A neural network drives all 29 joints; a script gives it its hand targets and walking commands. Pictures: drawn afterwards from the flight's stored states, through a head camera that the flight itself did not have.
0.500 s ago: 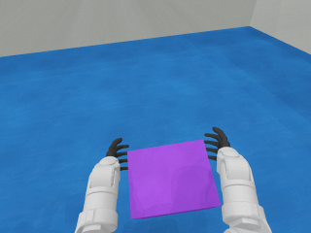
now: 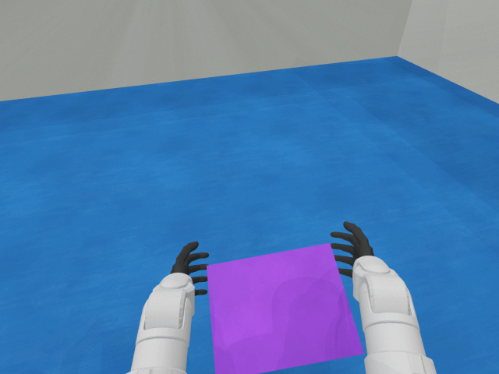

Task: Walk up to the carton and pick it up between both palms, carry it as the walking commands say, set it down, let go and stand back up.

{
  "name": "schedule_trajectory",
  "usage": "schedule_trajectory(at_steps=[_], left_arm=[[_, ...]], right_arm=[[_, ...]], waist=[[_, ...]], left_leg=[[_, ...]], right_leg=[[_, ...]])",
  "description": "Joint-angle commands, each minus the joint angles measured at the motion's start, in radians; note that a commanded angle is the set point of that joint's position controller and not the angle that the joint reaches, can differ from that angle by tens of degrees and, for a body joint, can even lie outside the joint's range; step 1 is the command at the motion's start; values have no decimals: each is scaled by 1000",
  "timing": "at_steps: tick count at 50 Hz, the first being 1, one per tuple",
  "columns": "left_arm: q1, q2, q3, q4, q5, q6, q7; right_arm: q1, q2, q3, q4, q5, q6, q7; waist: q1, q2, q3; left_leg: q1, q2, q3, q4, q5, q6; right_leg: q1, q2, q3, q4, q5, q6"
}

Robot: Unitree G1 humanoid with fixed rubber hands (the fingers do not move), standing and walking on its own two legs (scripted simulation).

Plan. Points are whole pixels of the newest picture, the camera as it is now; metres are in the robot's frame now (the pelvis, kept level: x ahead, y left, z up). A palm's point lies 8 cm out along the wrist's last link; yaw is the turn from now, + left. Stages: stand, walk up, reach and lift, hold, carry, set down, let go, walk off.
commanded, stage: hold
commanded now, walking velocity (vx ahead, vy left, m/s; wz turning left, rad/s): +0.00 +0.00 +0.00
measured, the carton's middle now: (278, 313) +0.25 -0.02 -0.06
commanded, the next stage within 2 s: carry in 0.18 s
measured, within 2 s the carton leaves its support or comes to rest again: neither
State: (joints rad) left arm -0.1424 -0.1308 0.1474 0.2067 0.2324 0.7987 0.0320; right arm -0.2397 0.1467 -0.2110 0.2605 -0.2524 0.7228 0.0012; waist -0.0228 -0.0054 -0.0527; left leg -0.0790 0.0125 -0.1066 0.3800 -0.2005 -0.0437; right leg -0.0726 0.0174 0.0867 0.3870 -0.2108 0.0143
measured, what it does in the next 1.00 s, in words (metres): steps to the left, turning left: left foot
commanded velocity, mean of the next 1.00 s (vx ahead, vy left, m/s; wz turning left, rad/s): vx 0.00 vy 0.17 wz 0.52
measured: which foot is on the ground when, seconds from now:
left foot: down 0.00-0.66, up 0.68-0.82, down 0.84-1.00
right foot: down 0.00-0.84, up 0.86-1.00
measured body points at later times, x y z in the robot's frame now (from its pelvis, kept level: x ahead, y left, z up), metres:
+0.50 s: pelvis -0.02 +0.04 -0.03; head -0.10 +0.04 +0.41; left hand +0.24 +0.21 +0.05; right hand +0.29 -0.08 +0.09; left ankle +0.01 +0.13 -0.75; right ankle +0.01 -0.13 -0.74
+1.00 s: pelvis -0.12 +0.15 -0.04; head -0.16 +0.12 +0.40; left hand +0.07 +0.37 +0.04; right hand +0.19 +0.10 +0.05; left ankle -0.06 +0.21 -0.74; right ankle -0.05 +0.02 -0.72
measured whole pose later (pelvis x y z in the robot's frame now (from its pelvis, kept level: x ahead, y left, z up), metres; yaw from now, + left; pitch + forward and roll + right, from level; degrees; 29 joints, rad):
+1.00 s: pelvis -0.12 +0.15 -0.04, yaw +19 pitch +3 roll +0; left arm -0.10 -0.13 0.04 -0.32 0.07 1.30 0.27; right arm -0.16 0.14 -0.05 -0.28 -0.11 1.22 -0.21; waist 0.00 0.03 -0.17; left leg -0.55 -0.10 0.07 0.77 -0.27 0.13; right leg -0.57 -0.09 -0.05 1.01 -0.49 0.08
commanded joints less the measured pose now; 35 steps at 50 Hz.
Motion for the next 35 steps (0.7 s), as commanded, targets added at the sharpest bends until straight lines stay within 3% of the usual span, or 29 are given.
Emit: schedule_trajectory(at_steps=[1, 3, 4, 5, 7, 8, 9, 11, 12, 13, 15, 16, 18, 19, 20, 21, 22, 23, 24, 25, 26, 27, 29, 30, 31, 32, 33, 34, 35], left_arm=[[-720, -952, -633, -258, -320, -83, -284], [-686, -903, -608, -228, -300, -74, -277], [-706, -896, -642, -297, -313, -88, -274], [-706, -901, -625, -282, -320, -82, -278], [-707, -870, -595, -278, -314, -87, -276], [-692, -887, -584, -228, -294, -79, -275], [-770, -899, -607, -238, -329, -91, -269], [-792, -892, -628, -293, -337, -78, -246], [-753, -902, -609, -290, -326, -66, -238], [-752, -916, -626, -349, -336, -61, -217], [-787, -912, -674, -463, -363, -46, -200], [-750, -940, -671, -413, -365, -9, -194], [-733, -938, -703, -465, -373, 37, -164], [-712, -962, -716, -485, -374, 71, -144], [-706, -957, -712, -509, -373, 103, -125], [-734, -942, -724, -561, -390, 132, -115], [-720, -912, -728, -582, -398, 163, -104], [-700, -924, -733, -560, -408, 203, -90], [-723, -892, -739, -567, -415, 234, -86], [-691, -866, -728, -581, -435, 268, -72], [-670, -858, -721, -597, -463, 291, -71], [-680, -881, -732, -649, -507, 302, -69], [-657, -942, -717, -660, -531, 342, -58], [-649, -946, -713, -655, -539, 364, -57], [-639, -929, -698, -662, -535, 383, -54], [-629, -959, -697, -668, -540, 390, -52], [-600, -948, -699, -662, -526, 398, -42], [-612, -977, -692, -690, -510, 399, -38], [-581, -972, -679, -671, -512, 408, -41]], right_arm=[[-429, 986, 591, -96, 288, 16, 259], [-413, 953, 585, -83, 287, 21, 259], [-393, 974, 615, -98, 299, 21, 261], [-376, 982, 584, -75, 284, 27, 255], [-382, 989, 602, -62, 294, 37, 254], [-435, 980, 599, -81, 290, 31, 251], [-515, 961, 642, -180, 331, 15, 259], [-486, 974, 666, -169, 345, 40, 248], [-529, 986, 700, -219, 371, 45, 241], [-538, 1002, 741, -255, 407, 61, 231], [-568, 1020, 793, -316, 445, 91, 222], [-555, 992, 778, -319, 441, 122, 207], [-557, 971, 790, -347, 458, 168, 187], [-558, 983, 815, -382, 494, 195, 183], [-550, 972, 801, -392, 512, 225, 173], [-526, 953, 773, -426, 505, 251, 163], [-434, 949, 757, -359, 496, 290, 146], [-445, 931, 751, -416, 501, 318, 126], [-397, 920, 716, -387, 465, 345, 110], [-309, 931, 696, -340, 445, 387, 87], [-287, 934, 688, -362, 431, 404, 73], [-273, 958, 692, -420, 428, 412, 57], [-303, 969, 688, -513, 437, 438, 25], [-300, 962, 678, -532, 434, 454, 11], [-285, 963, 678, -538, 442, 478, 8], [-308, 979, 685, -551, 440, 489, 4], [-303, 948, 677, -564, 440, 499, 9], [-393, 971, 692, -629, 471, 500, 14], [-382, 974, 709, -624, 477, 509, 16]], waist=[[-10, 29, -241], [1, 21, -195], [-2, 24, -224], [-12, -2, -188], [11, -38, -122], [18, -17, -162], [18, -36, -396], [25, -50, -381], [34, -35, -394], [43, -66, -456], [48, -248, -447], [42, -261, -426], [42, -206, -371], [24, -158, -372], [11, -97, -389], [-3, 26, -384], [-3, 183, -385], [2, 380, -363], [8, 289, -300], [14, 228, -294], [17, 169, -304], [19, 127, -334], [35, 112, -363], [39, 38, -356], [48, -104, -326], [45, -350, -360], [29, -315, -335], [26, -213, -300], [16, -227, -269]], left_leg=[[64, -132, 62, -65, 253, 28], [22, -130, 62, -85, 159, 31], [44, -131, 66, -81, 183, 31], [28, -130, 61, -79, 158, 37], [9, -126, 61, -94, 140, 43], [22, -131, 68, -84, 123, 42], [-28, 98, 0, 137, 333, 31], [-139, 64, 17, 202, 220, 45], [-182, 56, 32, 263, 207, 48], [-254, 40, 21, 330, 206, 49], [-414, -15, 59, 425, -207, 38], [-447, -7, 71, 486, -298, 47], [-389, 4, 98, 433, -271, 66], [-295, 12, 91, 292, -173, 92], [-243, -10, 101, 194, -76, 95], [-158, 25, 30, 124, 70, 122], [-52, 168, -172, 104, 371, 168], [-29, 281, -332, 63, 545, 243], [-100, 256, -311, 100, 595, 267], [-160, 232, -234, 125, 598, 265], [-166, 211, -238, 126, 568, 260], [-186, 174, -185, 165, 610, 239], [-327, 148, -131, 172, 325, 199], [-451, 109, -65, 221, 101, 155], [-647, 15, 34, 333, -174, 105], [-674, -39, 147, 648, -285, 63], [-620, 26, 55, 755, -274, 60], [-520, 57, 36, 813, -231, 65], [-484, 58, 45, 812, -202, 73]], right_leg=[[75, 88, -24, -65, 328, 1], [66, 83, -30, -70, 251, 6], [83, 87, -26, -69, 272, 6], [62, 83, -22, -79, 236, 7], [46, 82, -35, -87, 219, 13], [65, 81, -30, -84, 210, 16], [35, -140, -32, 102, 412, -12], [40, -175, 3, 130, 386, -32], [70, -199, 29, 139, 424, -51], [132, -233, 63, 188, 548, -74], [141, -353, 168, 143, 625, -124], [82, -408, 229, 101, 528, -153], [-91, -401, 215, 55, 283, -143], [-169, -369, 150, 99, 300, -136], [-198, -333, 79, 181, 355, -95], [-307, -253, -35, 303, 252, -24], [-455, -154, -134, 482, 76, 32], [-598, -50, -213, 593, -356, 77], [-582, -79, -149, 635, -381, 69], [-526, -72, -173, 576, -374, 68], [-497, -59, -151, 510, -366, 45], [-438, -43, -167, 431, -319, 32], [-263, -70, -160, 283, -174, 10], [-130, -109, -163, 162, -114, 1], [-12, -297, 71, 36, -207, -67], [-59, -526, 311, -71, -209, -157], [-172, -598, 349, -102, -243, -212], [-322, -564, 249, -116, -300, -189], [-374, -542, 187, -124, -300, -157]])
